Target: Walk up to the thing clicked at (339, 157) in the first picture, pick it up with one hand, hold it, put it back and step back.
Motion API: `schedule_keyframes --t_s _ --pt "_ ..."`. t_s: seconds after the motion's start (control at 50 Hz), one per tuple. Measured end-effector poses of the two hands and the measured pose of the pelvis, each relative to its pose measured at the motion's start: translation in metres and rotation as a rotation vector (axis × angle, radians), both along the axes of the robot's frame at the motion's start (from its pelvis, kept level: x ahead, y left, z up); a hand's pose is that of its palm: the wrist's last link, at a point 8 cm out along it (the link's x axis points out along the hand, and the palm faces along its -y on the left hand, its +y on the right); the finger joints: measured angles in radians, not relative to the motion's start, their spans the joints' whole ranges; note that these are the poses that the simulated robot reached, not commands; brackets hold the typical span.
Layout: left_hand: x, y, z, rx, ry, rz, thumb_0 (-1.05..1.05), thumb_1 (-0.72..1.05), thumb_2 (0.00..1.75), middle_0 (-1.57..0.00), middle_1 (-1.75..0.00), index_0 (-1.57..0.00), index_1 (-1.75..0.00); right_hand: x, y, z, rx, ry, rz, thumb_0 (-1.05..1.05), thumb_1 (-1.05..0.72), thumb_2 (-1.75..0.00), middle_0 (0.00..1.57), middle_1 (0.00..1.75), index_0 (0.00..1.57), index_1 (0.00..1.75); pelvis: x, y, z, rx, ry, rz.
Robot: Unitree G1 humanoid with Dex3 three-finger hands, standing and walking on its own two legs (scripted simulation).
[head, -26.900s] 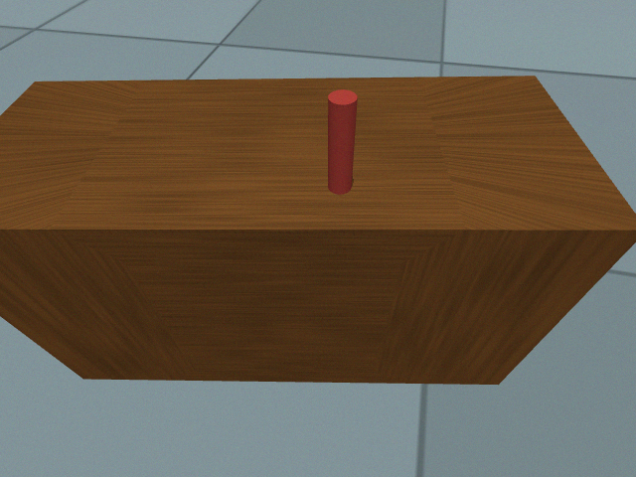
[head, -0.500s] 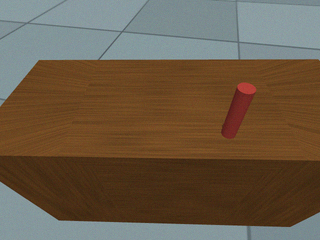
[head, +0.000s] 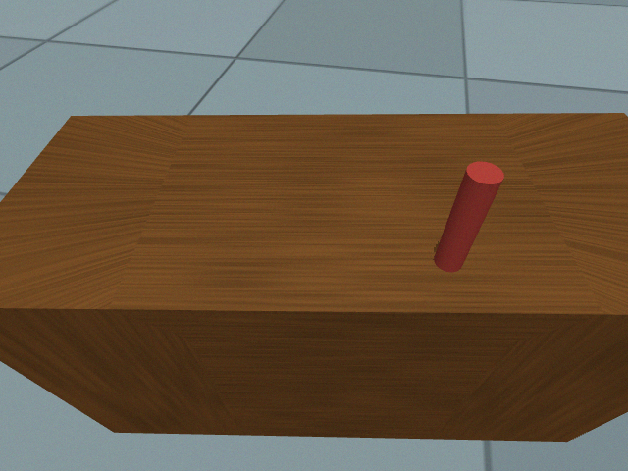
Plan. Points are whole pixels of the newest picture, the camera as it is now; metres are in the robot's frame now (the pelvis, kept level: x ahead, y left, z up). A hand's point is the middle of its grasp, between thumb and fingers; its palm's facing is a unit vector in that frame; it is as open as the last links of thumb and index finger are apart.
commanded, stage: stand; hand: right
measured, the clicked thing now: (464, 222) +0.44 -0.21 +0.06
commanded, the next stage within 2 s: step back in 1.96 s
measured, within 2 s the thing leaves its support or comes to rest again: neither
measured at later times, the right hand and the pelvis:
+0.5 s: hand out of the picture +0.07 -0.25 -0.16, palm faces -0.04 +0.94 -0.34, open 7.3 cm; pelvis +0.01 +0.00 +0.00, yaw +0 degrees
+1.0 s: hand out of the picture +0.07 -0.25 -0.16, palm faces -0.04 +0.94 -0.34, open 7.3 cm; pelvis +0.01 +0.00 +0.00, yaw +0 degrees
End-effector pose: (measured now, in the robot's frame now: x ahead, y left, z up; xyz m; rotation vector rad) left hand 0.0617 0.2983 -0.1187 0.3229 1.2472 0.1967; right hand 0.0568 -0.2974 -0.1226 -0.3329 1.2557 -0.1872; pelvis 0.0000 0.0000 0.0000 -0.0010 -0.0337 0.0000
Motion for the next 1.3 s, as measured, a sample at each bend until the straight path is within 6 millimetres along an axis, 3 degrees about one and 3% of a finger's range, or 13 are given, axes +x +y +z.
schedule_keyframes --t_s 0.2,0.7,1.3 --pt "0.005 0.001 0.000 -0.002 -0.005 0.001 0.00 0.91 0.90 -0.21 -0.30 -0.20 -0.30 0.005 0.002 0.001 0.000 -0.002 0.004 0.00 -0.89 -0.90 0.20 0.30 0.20 0.30 0.003 0.001 0.000 0.000 0.004 0.000" --pt "0.013 0.001 0.001 0.000 -0.014 -0.001 0.00 0.91 0.90 -0.21 -0.30 -0.20 -0.30 0.017 0.003 0.001 0.003 -0.023 0.003 0.00 -0.91 -0.90 0.20 0.30 0.20 0.30 0.008 0.002 0.000 0.000 0.004 0.000" --pt "0.004 0.001 0.001 0.002 0.002 0.001 0.00 0.91 0.90 -0.21 -0.30 -0.20 -0.30 0.006 0.002 -0.001 0.008 0.002 -0.006 0.00 -0.91 -0.90 0.20 0.30 0.20 0.30 0.005 0.001 0.000 0.001 0.006 -0.001"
